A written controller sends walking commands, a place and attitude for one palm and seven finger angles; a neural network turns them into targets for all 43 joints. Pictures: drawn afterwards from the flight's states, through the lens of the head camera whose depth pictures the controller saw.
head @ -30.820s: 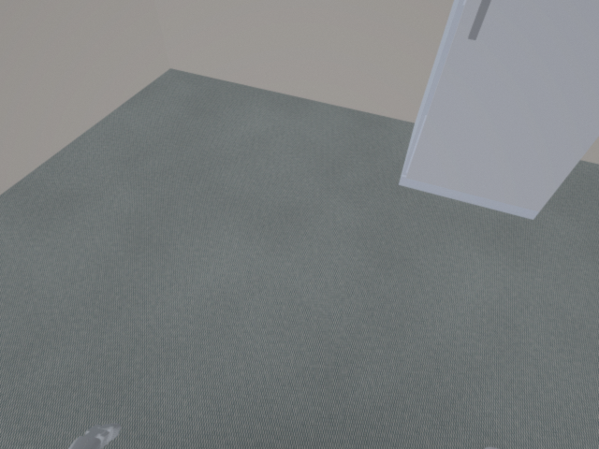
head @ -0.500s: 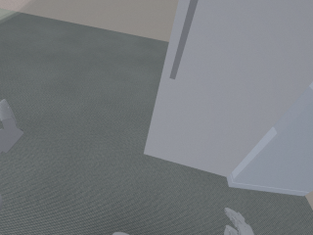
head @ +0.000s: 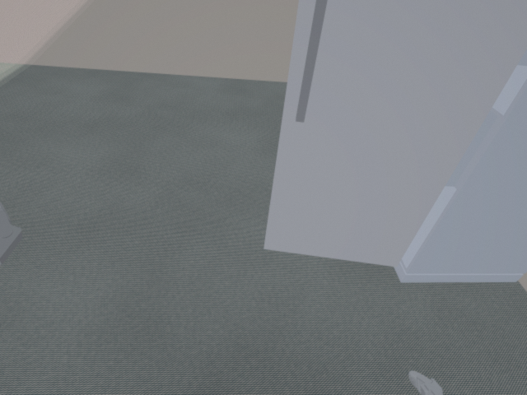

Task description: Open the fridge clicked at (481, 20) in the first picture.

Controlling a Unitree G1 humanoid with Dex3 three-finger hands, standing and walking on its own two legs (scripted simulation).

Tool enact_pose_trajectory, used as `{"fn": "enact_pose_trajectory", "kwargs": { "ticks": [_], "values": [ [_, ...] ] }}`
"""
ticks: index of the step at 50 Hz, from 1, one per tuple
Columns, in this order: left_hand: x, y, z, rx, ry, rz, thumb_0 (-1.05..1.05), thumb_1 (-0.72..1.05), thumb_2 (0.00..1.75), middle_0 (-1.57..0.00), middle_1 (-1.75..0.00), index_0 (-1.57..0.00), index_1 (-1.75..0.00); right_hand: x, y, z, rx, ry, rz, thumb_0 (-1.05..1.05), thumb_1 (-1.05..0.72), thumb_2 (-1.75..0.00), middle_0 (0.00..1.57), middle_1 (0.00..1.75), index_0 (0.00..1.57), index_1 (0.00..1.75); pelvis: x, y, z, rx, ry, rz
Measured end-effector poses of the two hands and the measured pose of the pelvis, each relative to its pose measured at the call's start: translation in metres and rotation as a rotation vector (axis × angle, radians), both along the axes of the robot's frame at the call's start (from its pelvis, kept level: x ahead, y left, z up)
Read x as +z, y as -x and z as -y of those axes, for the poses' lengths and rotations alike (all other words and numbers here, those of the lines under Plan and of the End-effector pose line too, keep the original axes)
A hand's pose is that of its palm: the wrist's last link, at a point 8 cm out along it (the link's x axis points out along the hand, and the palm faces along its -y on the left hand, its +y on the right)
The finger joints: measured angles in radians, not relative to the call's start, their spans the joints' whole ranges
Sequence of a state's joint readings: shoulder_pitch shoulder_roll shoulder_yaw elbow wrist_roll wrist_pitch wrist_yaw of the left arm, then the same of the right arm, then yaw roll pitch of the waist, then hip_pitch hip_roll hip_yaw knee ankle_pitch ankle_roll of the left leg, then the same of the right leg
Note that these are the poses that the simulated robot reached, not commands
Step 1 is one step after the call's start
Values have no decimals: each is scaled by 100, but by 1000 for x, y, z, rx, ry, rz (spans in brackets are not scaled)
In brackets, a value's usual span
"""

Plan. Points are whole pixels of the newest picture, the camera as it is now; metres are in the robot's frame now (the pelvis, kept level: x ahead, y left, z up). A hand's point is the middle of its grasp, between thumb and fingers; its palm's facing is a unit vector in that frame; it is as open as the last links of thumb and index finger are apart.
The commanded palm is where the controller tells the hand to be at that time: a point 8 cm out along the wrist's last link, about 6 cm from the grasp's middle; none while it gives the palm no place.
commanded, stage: stop stepping back and stand still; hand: left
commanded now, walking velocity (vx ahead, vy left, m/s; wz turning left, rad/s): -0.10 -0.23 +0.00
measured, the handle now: (315, 30) +0.91 -0.05 +0.28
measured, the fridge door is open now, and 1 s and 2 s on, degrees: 81 81 81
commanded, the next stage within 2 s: let the arm hang, fingers relaxed in 0.28 s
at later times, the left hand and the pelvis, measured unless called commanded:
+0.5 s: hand (58, 325) +0.20 +0.31 +0.03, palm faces +0.29 -0.85 -0.44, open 7.4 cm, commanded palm none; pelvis -0.02 +0.04 +0.01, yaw +2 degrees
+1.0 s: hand out of the picture +0.03 +0.24 -0.13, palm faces +0.05 -0.97 -0.24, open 7.3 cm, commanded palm none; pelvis -0.02 +0.04 +0.04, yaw +3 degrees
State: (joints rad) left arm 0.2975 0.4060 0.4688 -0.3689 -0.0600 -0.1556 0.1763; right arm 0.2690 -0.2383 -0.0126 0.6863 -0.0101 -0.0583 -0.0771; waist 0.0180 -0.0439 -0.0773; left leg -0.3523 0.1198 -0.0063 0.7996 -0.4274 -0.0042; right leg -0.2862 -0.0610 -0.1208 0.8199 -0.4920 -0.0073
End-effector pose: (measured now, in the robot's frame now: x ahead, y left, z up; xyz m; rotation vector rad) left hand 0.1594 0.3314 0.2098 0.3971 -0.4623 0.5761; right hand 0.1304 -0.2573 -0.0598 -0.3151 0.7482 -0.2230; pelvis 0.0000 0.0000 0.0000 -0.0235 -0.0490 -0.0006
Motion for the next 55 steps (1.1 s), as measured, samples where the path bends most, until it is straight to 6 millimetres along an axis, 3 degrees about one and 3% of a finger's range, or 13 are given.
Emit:
{"fn": "enact_pose_trajectory", "kwargs": {
  "ticks": [4, 8, 11, 15, 19, 21, 24, 28, 32, 36, 43, 49, 55],
  "values": [
    [-21, -6, 15, -102, 69, -80, 2, 90, 90, -20, -30, -20, -30, 10, 9, -35, 20, -67, 57, 1, -91, -90, 20, 30, 20, 30, 7, 18, -9, -12, -19, 28],
    [6, 9, 41, -224, -67, -122, 2, 89, 90, -20, -30, -20, -30, 15, 20, -63, 74, -153, 22, 1, -91, -90, 21, 30, 20, 30, 21, 28, -6, -1, 12, -1],
    [30, 27, 48, -220, -246, -142, 2, 89, 90, -21, -30, -21, -30, 3, 22, -68, 90, -198, -13, 1, -90, -90, 21, 30, 20, 30, 17, 27, -3, 5, 7, -48],
    [41, 37, 30, -129, -302, -170, 1, 89, 89, -21, -30, -21, -30, -17, 21, -62, 83, -182, -110, 1, -90, -90, 21, 30, 20, 30, 17, 26, -10, 17, 3, -47],
    [23, 32, -6, -1, -195, -234, 1, 89, 90, -21, -30, -21, -30, -13, 15, -52, 53, -137, -117, 1, -91, -90, 21, 30, 20, 30, 22, 14, -22, -3, -25, -44],
    [-16, 17, -22, 20, -109, -337, 0, 89, 90, -21, -30, -21, -30, -19, 8, -48, 71, -132, -80, 1, -91, -90, 21, 30, 20, 30, 14, 9, -31, 12, -1, -57],
    [-118, -4, -23, 16, 148, -707, 0, 90, 90, -19, -30, -20, -30, -30, 9, -42, 73, -127, -115, 1, -91, -90, 21, 30, 20, 30, 11, 13, -36, 32, -10, -64],
    [-241, 16, 42, -135, 388, -1203, 1, 91, 90, -19, -30, -19, -30, -31, 24, -39, 71, -120, -174, 1, -91, -90, 21, 30, 20, 30, 15, 21, -31, 35, -31, -65],
    [-316, 72, 120, -290, 545, -1479, 1, 91, 90, -19, -30, -19, -30, -41, 47, -28, 44, -123, -283, 1, -91, -90, 21, 30, 20, 30, 9, 25, -16, 28, -55, -56],
    [-317, 83, 126, -238, 647, -1431, -8, 96, 89, -15, -28, -21, -30, -45, 77, -24, 17, -108, -453, 1, -91, -90, 20, 30, 20, 30, 16, 24, -13, 75, -6, -60],
    [-319, 102, 85, -132, 620, -1555, -5, 93, 89, -18, -29, -21, -30, -41, 116, -45, -54, -138, -560, 1, -91, -90, 20, 30, 20, 30, 29, 17, -24, 66, 0, -58],
    [-308, 128, 51, -39, 602, -1631, -1, 92, 89, -19, -30, -20, -30, -44, 132, -70, -60, -184, -589, 1, -92, -90, 20, 30, 20, 30, 37, 17, -35, 49, -8, -36],
    [-305, 158, 37, 18, 608, -1704, 0, 91, 90, -19, -30, -20, -30, -48, 139, -82, -60, -211, -606, 1, -92, -90, 21, 30, 20, 30, 40, 17, -44, 37, -17, -30]
  ]
}}
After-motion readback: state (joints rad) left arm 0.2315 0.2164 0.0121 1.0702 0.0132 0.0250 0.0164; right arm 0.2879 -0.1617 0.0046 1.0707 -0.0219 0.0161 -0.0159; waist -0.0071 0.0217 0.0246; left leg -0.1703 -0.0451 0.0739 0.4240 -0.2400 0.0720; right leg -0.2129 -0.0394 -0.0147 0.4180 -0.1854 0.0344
